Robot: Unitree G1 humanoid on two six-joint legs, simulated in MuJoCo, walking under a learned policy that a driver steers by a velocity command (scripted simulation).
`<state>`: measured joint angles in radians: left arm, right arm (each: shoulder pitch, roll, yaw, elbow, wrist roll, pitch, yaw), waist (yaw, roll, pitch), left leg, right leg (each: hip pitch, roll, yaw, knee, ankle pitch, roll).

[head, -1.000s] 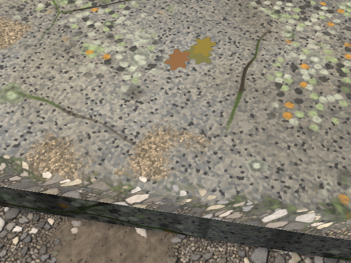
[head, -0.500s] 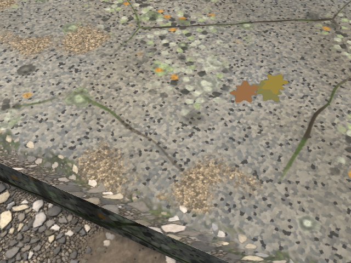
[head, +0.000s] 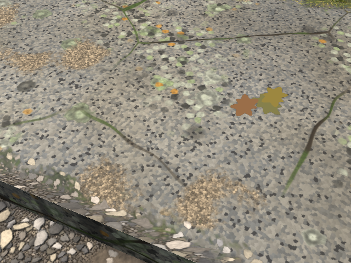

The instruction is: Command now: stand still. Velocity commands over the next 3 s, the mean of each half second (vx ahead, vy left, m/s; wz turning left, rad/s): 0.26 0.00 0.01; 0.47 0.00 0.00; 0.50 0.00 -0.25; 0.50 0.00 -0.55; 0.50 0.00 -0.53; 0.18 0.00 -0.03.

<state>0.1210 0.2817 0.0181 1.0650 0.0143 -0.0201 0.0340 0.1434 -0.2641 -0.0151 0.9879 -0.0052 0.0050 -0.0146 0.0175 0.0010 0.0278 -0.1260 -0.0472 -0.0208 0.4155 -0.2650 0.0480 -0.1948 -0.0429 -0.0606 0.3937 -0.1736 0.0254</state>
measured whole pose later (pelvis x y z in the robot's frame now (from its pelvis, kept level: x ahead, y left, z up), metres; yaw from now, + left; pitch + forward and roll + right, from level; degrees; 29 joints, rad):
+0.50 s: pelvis +0.10 -0.03 +0.00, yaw +0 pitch +0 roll +0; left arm 0.40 0.21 0.03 1.14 0.04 -0.07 0.01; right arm 0.14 -0.26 -0.02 1.00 -0.03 -0.05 0.02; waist 0.03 0.02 0.04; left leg -0.42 0.01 0.03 0.92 -0.37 0.06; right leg -0.01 0.02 -0.05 0.30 -0.29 -0.03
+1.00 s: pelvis +0.31 +0.00 +0.00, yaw -1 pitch +2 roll +0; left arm 0.10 0.09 -0.04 0.79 0.01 0.00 0.04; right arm 0.55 -0.16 0.02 1.19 -0.02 -0.09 0.00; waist -0.02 0.01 -0.03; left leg -0.15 -0.05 0.09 0.41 -0.30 0.09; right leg -1.25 -0.02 -0.02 2.25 -0.48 -0.12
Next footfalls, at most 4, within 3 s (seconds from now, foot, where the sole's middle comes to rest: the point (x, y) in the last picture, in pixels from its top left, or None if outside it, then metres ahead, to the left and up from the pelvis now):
0.66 left None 0.30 0.07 -0.78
1.18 right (220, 225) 0.58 -0.12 -0.59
1.74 left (193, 138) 0.98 -0.03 -0.59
2.28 right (276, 117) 1.11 -0.41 -0.59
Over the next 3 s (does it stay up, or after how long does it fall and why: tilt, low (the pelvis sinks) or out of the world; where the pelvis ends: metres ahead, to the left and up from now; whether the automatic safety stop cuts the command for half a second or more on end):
stays up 1.28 -0.41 0.18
